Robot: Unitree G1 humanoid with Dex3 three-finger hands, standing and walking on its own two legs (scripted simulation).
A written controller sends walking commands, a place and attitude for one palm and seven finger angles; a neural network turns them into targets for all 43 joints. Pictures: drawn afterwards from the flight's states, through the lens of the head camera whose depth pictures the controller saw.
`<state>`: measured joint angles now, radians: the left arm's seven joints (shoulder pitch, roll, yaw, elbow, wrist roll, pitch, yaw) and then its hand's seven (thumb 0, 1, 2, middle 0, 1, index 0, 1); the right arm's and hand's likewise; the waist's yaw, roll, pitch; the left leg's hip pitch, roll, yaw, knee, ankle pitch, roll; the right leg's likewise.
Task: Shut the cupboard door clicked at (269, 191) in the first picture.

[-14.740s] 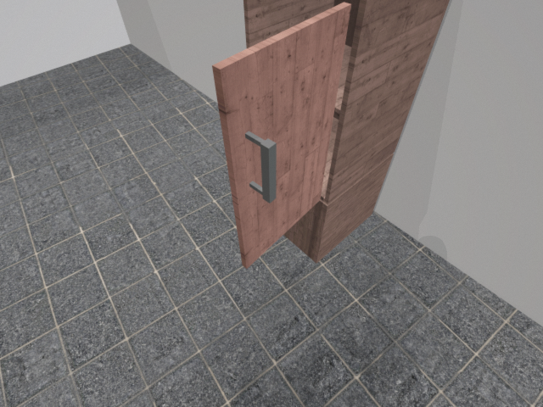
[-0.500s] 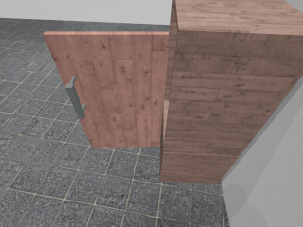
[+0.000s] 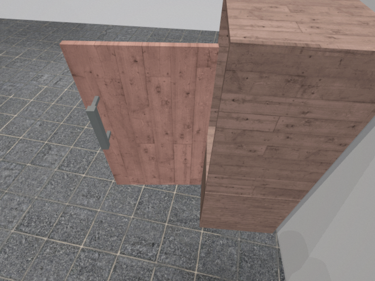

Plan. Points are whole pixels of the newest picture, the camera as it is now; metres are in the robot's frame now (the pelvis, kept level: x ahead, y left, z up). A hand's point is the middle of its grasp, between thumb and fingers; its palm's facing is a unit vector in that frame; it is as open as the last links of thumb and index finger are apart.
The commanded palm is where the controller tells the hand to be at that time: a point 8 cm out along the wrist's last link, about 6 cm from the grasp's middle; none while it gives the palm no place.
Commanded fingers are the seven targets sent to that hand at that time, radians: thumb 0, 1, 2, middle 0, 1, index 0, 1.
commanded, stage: shuffle to correct the standing spot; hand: left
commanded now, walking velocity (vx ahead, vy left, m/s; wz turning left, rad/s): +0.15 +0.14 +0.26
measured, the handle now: (101, 123) +0.49 +0.27 +0.03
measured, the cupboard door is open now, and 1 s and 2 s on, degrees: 95 95 95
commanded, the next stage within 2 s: come to a stop and stand still in 0.16 s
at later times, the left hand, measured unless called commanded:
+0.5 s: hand out of the picture +0.05 +0.22 -0.19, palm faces +0.02 -0.98 -0.21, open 7.4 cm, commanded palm none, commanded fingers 0.00 0.90 0.90 -0.20 -0.30 -0.20 -0.30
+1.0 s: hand out of the picture +0.04 +0.17 -0.17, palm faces +0.00 -0.97 -0.25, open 7.3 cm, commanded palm none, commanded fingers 0.00 0.90 0.90 -0.20 -0.30 -0.20 -0.30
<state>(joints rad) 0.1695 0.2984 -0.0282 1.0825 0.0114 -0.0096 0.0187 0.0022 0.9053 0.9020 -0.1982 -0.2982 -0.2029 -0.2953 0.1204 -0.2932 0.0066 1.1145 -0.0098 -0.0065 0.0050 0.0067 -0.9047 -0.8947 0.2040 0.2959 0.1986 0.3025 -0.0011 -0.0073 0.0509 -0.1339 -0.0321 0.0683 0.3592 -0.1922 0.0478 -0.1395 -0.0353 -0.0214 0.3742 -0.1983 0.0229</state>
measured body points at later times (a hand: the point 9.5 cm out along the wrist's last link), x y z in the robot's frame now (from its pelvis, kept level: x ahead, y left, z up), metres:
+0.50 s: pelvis +0.03 +0.04 -0.01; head +0.06 +0.05 +0.44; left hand +0.05 +0.27 -0.17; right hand +0.02 -0.18 -0.16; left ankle +0.01 +0.09 -0.75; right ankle +0.03 -0.11 -0.72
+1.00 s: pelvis +0.02 +0.00 -0.01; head +0.00 -0.04 +0.44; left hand +0.04 +0.23 -0.15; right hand +0.05 -0.23 -0.18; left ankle +0.01 +0.09 -0.75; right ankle +0.04 -0.10 -0.75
